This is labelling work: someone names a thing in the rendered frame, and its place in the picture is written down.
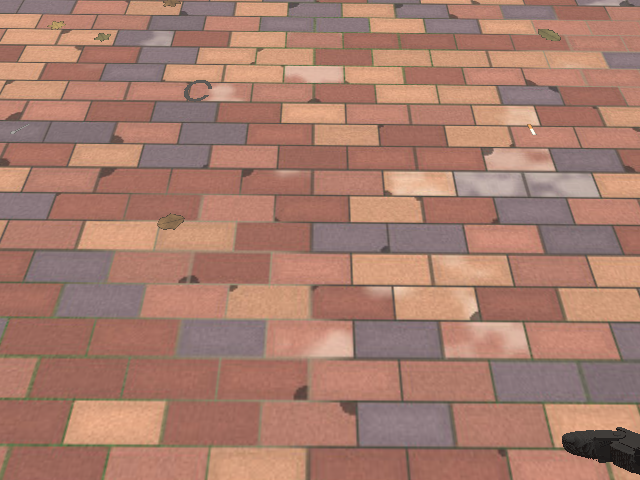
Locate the right robot hand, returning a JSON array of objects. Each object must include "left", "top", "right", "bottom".
[{"left": 562, "top": 427, "right": 640, "bottom": 475}]

